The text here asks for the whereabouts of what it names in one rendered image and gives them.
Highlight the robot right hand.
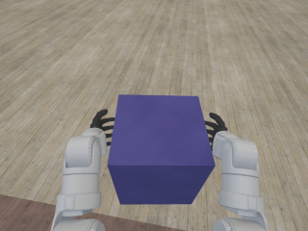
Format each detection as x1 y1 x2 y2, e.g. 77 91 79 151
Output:
204 113 228 151

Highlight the right robot upper arm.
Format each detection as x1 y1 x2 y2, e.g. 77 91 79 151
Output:
213 217 266 231

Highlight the robot right forearm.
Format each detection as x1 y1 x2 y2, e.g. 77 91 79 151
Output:
212 131 269 231

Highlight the carton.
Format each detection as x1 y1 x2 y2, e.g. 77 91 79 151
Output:
107 94 216 205

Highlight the robot left hand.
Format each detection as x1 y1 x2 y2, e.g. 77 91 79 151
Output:
90 109 115 146

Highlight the robot left forearm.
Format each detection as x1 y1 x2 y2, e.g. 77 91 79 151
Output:
50 127 108 231

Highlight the left robot upper arm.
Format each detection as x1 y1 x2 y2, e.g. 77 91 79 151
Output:
53 218 106 231

